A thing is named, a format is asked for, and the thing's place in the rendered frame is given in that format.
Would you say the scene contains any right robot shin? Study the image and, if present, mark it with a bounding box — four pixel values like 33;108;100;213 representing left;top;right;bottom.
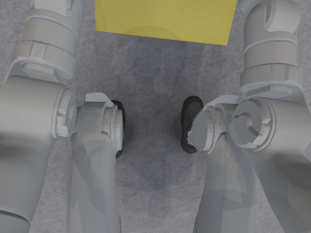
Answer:
187;94;238;151

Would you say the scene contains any carton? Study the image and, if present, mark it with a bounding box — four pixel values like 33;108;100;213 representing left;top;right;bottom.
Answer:
95;0;237;46

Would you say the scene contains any robot right forearm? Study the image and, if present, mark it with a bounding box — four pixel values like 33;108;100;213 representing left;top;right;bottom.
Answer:
238;0;311;114

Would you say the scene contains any robot left forearm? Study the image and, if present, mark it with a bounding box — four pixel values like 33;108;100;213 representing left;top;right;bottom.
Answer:
0;0;93;91

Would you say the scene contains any robot right upper arm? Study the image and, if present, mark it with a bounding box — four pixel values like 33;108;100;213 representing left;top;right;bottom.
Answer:
228;96;311;233

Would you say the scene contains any robot left upper arm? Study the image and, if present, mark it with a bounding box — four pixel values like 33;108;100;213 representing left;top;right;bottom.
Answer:
0;75;77;233

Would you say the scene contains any robot right thigh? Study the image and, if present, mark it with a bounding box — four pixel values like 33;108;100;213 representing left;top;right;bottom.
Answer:
192;103;258;233

